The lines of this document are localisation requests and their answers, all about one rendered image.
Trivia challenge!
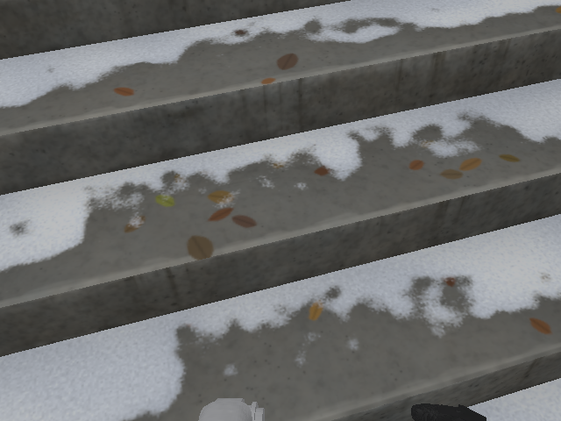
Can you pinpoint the right robot hand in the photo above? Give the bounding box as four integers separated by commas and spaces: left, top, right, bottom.
411, 403, 486, 421

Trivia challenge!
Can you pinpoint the robot left thigh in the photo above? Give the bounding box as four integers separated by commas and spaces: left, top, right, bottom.
199, 398, 265, 421

